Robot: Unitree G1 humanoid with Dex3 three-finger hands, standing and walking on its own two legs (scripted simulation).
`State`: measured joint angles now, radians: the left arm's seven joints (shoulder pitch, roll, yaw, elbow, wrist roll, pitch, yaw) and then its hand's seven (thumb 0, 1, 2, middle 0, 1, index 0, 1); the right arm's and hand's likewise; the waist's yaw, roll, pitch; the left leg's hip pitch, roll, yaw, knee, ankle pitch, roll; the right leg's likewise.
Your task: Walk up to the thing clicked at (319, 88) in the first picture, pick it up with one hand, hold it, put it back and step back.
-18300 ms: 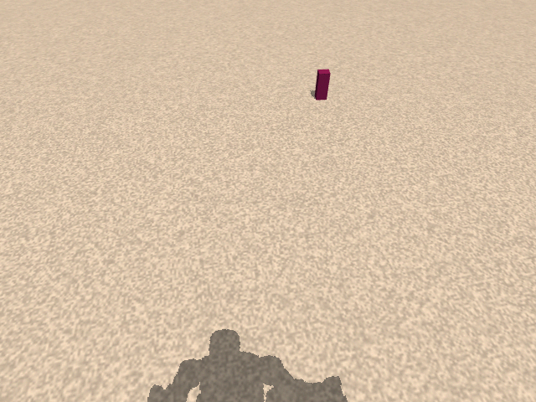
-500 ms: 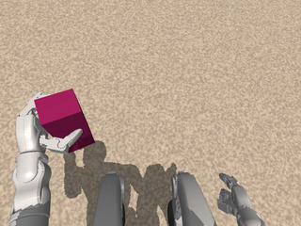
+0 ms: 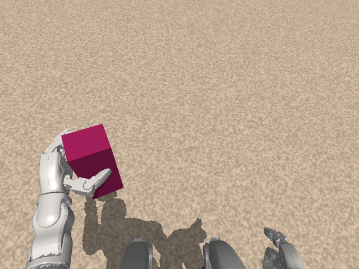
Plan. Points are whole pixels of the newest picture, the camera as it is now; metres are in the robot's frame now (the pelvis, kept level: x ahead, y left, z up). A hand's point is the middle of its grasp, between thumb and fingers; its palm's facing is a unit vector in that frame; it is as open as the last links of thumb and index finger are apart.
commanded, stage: lift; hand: left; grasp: from the side
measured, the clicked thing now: (97, 165) +0.35 +0.18 +0.01
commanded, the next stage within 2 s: hold in 0.66 s
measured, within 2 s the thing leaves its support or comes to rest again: neither
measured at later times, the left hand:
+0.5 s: hand (89, 149) +0.35 +0.17 +0.09, palm faces +0.14 -0.99 -0.02, open 10.0 cm
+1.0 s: hand (89, 138) +0.36 +0.17 +0.11, palm faces +0.14 -0.99 -0.01, open 10.0 cm
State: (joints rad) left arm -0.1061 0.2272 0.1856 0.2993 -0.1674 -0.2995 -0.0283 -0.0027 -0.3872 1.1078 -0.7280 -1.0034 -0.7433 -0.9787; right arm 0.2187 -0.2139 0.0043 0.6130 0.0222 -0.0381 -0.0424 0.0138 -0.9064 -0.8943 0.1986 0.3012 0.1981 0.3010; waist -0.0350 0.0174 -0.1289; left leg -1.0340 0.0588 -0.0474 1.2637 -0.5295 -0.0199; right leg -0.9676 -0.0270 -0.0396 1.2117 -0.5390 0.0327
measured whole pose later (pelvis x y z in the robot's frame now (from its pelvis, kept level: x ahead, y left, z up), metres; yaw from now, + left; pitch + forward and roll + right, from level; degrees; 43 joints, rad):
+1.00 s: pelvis +0.02 -0.01 +0.06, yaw +0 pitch +8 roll -2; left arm -0.13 0.18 0.16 0.40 -0.15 -0.34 -0.01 0.00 -0.37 1.08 -0.72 -1.01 -0.74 -0.98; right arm 0.23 -0.21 0.00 0.65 0.00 0.00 -0.03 0.01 -0.92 -0.90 0.20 0.30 0.20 0.30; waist -0.03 0.01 -0.05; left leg -0.64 0.06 -0.02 0.93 -0.43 -0.03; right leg -0.59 -0.03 -0.03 0.89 -0.44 0.03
